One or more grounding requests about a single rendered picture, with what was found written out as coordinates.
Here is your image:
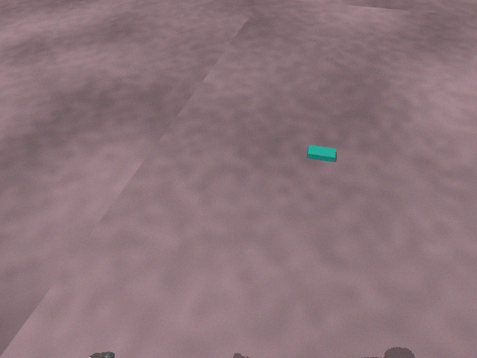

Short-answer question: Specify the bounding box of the small box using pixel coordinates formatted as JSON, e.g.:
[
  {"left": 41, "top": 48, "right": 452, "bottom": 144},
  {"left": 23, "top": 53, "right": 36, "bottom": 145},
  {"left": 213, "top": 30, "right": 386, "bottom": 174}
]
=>
[{"left": 307, "top": 145, "right": 335, "bottom": 162}]

